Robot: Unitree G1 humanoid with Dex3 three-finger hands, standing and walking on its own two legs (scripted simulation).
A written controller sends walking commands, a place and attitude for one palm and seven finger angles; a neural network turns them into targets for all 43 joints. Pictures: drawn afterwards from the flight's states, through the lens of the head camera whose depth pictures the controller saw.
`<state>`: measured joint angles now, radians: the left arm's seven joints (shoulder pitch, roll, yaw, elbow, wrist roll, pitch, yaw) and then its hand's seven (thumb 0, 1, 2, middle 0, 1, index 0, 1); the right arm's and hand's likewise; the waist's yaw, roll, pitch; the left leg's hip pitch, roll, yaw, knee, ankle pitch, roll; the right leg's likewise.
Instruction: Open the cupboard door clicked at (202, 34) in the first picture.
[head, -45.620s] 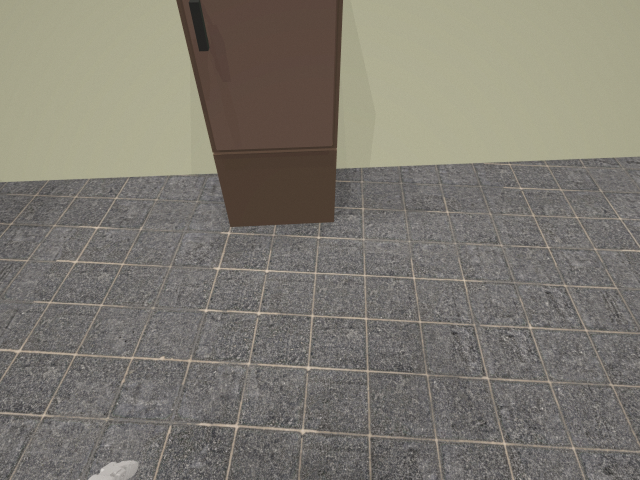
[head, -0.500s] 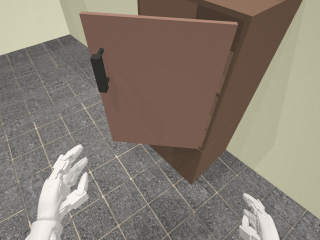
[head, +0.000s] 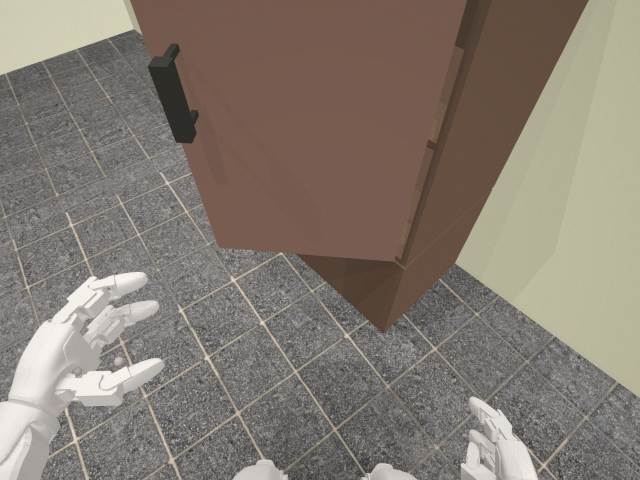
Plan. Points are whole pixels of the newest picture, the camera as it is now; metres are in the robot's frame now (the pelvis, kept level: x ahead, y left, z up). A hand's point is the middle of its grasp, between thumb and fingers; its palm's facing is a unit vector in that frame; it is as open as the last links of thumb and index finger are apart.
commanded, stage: raise the hand with hooked fingers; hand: left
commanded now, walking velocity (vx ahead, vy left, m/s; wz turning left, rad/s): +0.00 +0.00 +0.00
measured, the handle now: (179, 94) +0.61 +0.23 +0.14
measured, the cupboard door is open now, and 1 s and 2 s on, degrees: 41 41 41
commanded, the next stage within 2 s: move the hooked fingers beside the handle in 1.32 s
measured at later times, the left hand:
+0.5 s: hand (25, 305) +0.27 +0.30 +0.13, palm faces -0.01 -1.00 -0.05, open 13.5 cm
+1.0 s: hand (12, 251) +0.31 +0.32 +0.16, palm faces -0.06 -1.00 -0.04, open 14.0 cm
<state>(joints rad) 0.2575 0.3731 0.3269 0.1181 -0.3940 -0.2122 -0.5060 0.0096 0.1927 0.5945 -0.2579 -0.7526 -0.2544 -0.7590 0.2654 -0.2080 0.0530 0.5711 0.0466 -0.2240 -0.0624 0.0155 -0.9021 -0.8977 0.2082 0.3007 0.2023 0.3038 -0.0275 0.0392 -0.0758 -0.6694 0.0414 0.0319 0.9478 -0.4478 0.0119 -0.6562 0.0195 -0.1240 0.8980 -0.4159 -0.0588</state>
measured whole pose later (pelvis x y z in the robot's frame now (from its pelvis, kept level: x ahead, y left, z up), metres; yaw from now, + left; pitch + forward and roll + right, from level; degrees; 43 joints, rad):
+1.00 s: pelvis +0.02 +0.04 +0.04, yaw +0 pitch +3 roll -2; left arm -0.13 0.49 0.44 0.35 -0.35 -0.03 -0.58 -0.01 -0.50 0.30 -0.30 -1.20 -0.30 -1.20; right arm 0.29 -0.29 0.06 0.58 0.06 -0.21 -0.08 0.01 -0.90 -0.90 0.21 0.30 0.20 0.30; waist 0.02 0.03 -0.03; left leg -0.36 -0.02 0.06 0.63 -0.33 0.06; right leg -0.34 -0.01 -0.09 0.57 -0.29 0.00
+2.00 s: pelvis +0.01 +0.02 +0.03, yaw -1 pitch +8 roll -1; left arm -0.52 0.59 0.49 0.86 -0.28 -0.18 -0.60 -0.01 -0.50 0.30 -0.30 -1.20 -0.30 -1.20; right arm 0.36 -0.32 0.04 0.61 0.06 -0.14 -0.09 0.01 -0.90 -0.90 0.21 0.30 0.20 0.30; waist -0.05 0.01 -0.04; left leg -0.50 0.02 0.07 0.70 -0.35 0.04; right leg -0.50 0.02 -0.08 0.65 -0.30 -0.03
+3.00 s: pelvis +0.02 +0.03 +0.02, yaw -2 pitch +18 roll -3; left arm -1.07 0.82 0.46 1.33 -0.10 -0.25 -0.52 -0.01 -0.50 0.30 -0.30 -1.20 -0.30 -1.20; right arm 0.43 -0.32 0.06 0.64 0.03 0.03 -0.07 0.01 -0.90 -0.90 0.21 0.30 0.20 0.30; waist -0.19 0.01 -0.05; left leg -0.73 0.04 0.05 0.79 -0.38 0.05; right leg -0.70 0.03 -0.09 0.70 -0.31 -0.03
